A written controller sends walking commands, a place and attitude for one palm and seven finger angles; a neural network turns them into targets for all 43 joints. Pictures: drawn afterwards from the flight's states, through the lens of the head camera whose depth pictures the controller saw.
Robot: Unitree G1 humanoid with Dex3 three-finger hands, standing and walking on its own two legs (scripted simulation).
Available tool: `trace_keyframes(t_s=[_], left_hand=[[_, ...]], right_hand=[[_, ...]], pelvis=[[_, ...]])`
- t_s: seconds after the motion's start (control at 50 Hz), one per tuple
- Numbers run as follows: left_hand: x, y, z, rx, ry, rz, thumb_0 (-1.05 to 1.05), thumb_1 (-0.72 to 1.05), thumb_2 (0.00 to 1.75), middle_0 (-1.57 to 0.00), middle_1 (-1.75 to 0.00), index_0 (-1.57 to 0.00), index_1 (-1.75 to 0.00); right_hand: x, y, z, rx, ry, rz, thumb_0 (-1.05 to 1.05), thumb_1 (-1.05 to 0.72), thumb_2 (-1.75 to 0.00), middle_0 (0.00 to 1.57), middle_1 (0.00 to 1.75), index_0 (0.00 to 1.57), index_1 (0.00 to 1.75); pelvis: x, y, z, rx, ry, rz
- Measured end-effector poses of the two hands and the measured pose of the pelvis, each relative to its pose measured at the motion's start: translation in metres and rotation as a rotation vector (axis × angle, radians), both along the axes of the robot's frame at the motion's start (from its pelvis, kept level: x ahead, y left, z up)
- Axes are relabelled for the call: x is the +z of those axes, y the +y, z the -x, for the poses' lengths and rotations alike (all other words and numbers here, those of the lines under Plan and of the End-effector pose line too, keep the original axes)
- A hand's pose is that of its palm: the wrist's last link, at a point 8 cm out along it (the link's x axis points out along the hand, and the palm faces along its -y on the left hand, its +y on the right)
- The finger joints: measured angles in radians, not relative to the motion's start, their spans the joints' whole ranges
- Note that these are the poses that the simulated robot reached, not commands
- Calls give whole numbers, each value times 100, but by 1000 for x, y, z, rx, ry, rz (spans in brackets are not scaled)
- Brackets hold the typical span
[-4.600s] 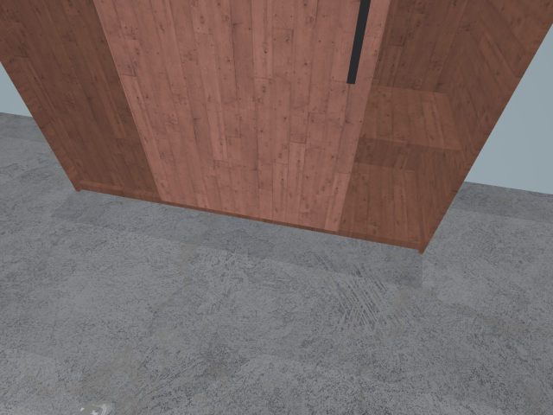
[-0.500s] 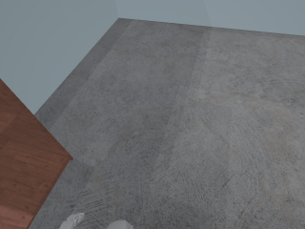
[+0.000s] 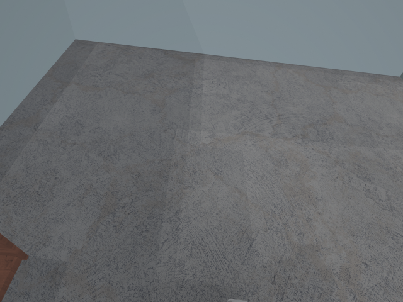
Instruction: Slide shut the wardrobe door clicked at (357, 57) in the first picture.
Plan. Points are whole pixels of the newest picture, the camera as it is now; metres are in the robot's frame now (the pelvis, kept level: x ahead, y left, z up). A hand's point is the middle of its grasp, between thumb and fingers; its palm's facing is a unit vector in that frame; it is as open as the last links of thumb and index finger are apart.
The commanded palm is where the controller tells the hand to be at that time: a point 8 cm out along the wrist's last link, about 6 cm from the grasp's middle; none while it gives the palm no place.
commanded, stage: walk to a spot facing it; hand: left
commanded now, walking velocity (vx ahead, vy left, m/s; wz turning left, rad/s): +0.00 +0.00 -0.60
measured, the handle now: out of the picture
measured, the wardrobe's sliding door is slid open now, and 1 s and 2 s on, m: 0.38 0.38 0.38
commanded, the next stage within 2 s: turn to face it in 0.22 s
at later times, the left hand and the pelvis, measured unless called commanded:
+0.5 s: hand (165, 260) +0.24 +0.10 -0.16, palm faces -0.24 -0.94 -0.25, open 7.4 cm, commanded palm none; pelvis +0.07 -0.05 -0.01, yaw -13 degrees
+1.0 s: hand out of the picture +0.13 +0.21 -0.18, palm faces +0.11 -0.97 -0.23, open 7.4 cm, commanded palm none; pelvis +0.09 +0.00 +0.00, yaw +3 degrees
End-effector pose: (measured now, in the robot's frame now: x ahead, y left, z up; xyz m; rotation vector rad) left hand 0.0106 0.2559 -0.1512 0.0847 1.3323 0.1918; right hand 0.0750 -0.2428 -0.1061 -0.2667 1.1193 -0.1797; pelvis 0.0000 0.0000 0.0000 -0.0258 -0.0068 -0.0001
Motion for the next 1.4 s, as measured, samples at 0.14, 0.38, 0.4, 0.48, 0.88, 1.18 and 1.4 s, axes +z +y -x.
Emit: trace_keyframes(t_s=[0.14,0.38,0.4,0.48,0.88,1.18,1.4], left_hand=[[3,-1,-61,-103,-6,-10,1,91,90,-20,-30,-19,-30],[4,-84,-218,-384,-206,-55,1,91,90,-20,-30,-19,-30],[7,-90,-224,-387,-225,-59,1,90,90,-20,-30,-19,-30],[21,-107,-235,-388,-255,-61,1,90,90,-20,-30,-20,-30],[-18,-28,-142,-54,-57,-18,1,91,90,-20,-30,-20,-30],[13,-2,-113,92,-67,-91,1,91,90,-20,-30,-19,-30],[30,-60,-121,161,-221,-145,1,90,90,-20,-30,-20,-30]], right_hand=[[-12,8,49,-147,138,-31,1,-91,-89,20,30,20,30],[-62,-18,108,-414,324,-143,1,-91,-89,20,30,20,30],[-62,-22,105,-417,323,-142,1,-91,-89,20,30,20,30],[-56,-35,77,-402,266,-138,1,-91,-90,20,30,20,30],[-30,-10,-47,-99,157,-41,1,-92,-90,20,30,20,30],[-14,-15,-91,50,142,-26,1,-91,-89,20,30,20,30],[-46,-62,-128,164,137,-69,1,-91,-89,20,30,20,30]], pelvis=[[1,1,-21,-87,-5,6],[-27,-39,-57,-230,-13,-27],[-26,-41,-59,-228,-19,-27],[-15,-48,-68,-228,-27,-29],[-17,-12,-88,2,20,6],[2,-17,-89,153,41,11],[-11,-67,-84,299,39,-28]])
